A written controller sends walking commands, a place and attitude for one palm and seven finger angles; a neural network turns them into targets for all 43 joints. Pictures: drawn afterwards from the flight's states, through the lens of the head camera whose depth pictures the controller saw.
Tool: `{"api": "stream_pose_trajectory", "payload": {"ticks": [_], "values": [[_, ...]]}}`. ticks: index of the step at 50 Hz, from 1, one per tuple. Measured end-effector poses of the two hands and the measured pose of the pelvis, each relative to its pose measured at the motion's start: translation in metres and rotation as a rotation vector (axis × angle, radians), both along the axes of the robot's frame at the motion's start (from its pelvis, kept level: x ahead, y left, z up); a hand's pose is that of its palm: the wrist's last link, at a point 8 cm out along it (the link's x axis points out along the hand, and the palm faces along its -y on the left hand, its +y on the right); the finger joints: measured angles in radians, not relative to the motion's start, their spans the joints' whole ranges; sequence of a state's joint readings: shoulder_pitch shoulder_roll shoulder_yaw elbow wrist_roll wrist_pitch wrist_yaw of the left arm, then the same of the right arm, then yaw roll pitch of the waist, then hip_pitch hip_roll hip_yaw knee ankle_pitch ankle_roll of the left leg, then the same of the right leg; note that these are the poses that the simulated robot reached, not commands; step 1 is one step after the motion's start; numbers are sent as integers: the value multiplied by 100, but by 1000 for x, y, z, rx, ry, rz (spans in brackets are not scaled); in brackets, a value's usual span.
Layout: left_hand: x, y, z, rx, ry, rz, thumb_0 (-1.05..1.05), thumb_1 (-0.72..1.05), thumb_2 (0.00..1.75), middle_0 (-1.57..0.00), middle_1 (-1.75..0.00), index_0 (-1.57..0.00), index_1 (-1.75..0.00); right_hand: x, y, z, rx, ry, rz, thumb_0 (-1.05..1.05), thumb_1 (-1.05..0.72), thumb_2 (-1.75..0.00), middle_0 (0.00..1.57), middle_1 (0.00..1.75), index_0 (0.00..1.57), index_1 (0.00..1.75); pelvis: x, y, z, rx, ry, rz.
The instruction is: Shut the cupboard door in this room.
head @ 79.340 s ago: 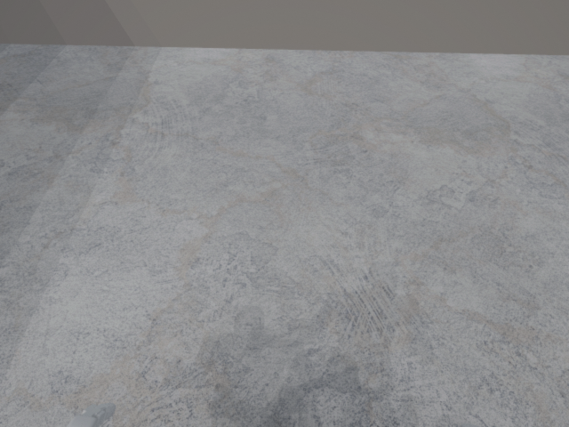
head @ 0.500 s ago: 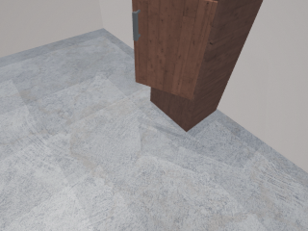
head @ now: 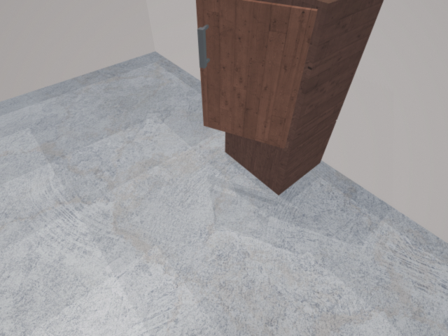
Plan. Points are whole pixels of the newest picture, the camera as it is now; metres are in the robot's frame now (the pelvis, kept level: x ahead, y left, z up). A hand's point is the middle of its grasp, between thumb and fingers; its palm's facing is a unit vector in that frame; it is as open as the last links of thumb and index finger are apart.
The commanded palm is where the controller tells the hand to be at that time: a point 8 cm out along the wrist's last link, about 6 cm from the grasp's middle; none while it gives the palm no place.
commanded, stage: let the arm hang, fingers relaxed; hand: left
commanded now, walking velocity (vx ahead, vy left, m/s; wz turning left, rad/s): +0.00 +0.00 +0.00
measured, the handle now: (204, 46) +1.10 +0.13 +0.02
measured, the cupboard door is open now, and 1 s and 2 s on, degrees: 26 26 26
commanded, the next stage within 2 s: look to check the result in 0.30 s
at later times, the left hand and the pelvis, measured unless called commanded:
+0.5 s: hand out of the picture -0.03 +0.15 -0.18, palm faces +0.02 -0.99 -0.15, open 7.4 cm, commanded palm none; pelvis +0.00 +0.00 +0.00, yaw -1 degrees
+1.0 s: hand out of the picture -0.01 +0.15 -0.18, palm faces +0.00 -0.99 -0.15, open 7.4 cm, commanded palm none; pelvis +0.01 -0.01 +0.00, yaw -1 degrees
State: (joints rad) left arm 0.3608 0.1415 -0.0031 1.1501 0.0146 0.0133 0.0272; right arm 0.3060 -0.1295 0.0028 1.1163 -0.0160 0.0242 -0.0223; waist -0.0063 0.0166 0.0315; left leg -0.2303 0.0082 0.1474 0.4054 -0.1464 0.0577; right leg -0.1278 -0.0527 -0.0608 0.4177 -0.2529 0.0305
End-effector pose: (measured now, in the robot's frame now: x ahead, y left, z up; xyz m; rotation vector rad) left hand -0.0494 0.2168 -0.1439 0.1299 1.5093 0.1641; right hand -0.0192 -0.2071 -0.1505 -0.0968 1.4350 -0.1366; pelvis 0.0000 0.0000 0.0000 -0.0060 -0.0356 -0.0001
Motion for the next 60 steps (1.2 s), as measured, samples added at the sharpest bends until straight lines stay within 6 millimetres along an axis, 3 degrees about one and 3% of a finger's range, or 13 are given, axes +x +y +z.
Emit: {"api": "stream_pose_trajectory", "payload": {"ticks": [12, 27, 53, 60], "values": [[17, -25, -8, -70, -46, -10, 0, 90, 90, -20, -30, -19, -29, -9, 2, 4, -15, 9, -30, 0, -91, -89, 20, 30, 20, 30, 0, 1, 0, 2, 4, -6], [14, -14, -4, -29, -14, -14, 0, 91, 90, -20, -30, -19, -29, -16, 0, 3, -9, 41, -43, 0, -91, -90, 20, 30, 20, 30, 2, -2, 1, 3, 8, -9], [47, -20, -5, -32, -57, -31, 0, 90, 90, -20, -30, -19, -29, 17, -16, 5, -32, -3, -26, 0, -91, -90, 20, 30, 20, 30, 16, -9, 1, 5, 8, -10], [53, -13, -9, -6, -88, 26, 0, 90, 90, -20, -30, -20, -29, 25, -19, -1, -25, 21, 19, 0, -91, -90, 20, 30, 20, 30, 13, -11, -5, 1, 22, 46]]}}
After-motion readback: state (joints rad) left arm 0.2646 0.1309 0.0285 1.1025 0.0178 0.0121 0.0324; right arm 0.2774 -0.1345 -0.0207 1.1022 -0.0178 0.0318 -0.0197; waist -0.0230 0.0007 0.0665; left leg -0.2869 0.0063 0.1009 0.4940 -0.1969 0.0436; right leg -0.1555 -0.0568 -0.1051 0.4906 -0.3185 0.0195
